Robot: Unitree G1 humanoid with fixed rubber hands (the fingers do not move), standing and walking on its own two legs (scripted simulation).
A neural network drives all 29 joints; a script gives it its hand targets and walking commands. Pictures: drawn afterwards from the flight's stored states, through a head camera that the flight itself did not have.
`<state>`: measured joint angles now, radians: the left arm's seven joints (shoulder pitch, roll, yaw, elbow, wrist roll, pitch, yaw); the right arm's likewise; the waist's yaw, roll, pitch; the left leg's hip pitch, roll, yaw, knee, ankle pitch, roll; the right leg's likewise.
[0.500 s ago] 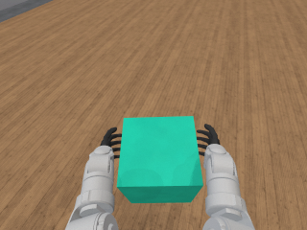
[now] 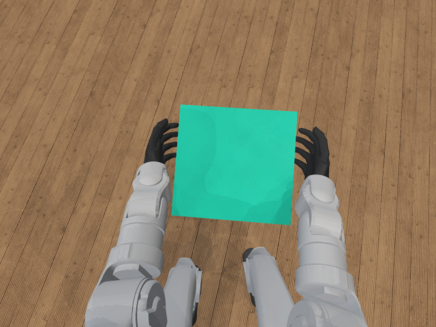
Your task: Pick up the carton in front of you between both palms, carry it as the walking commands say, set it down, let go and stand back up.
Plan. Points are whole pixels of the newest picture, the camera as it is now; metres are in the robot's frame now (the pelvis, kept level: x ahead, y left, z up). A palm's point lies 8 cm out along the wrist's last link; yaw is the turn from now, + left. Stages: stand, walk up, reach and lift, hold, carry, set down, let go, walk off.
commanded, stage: set down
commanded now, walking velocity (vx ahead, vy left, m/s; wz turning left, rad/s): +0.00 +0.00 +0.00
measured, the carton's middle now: (233, 166) +0.42 -0.05 -0.17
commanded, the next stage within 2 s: none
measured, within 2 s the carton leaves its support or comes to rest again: rests again in 1.60 s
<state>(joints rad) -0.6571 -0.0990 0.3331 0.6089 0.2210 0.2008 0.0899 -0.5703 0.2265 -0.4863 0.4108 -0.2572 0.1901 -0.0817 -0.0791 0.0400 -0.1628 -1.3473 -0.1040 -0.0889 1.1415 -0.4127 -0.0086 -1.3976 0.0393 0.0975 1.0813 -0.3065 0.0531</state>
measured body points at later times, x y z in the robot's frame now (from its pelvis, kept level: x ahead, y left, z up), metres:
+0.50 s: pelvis -0.03 +0.00 -0.13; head +0.24 -0.01 +0.24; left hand +0.47 +0.08 -0.24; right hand +0.39 -0.21 -0.22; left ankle +0.04 +0.11 -0.63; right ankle +0.09 -0.14 -0.63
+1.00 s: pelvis -0.05 +0.01 -0.23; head +0.29 +0.00 +0.06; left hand +0.51 +0.06 -0.39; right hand +0.40 -0.22 -0.38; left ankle +0.04 +0.11 -0.63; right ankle +0.09 -0.14 -0.63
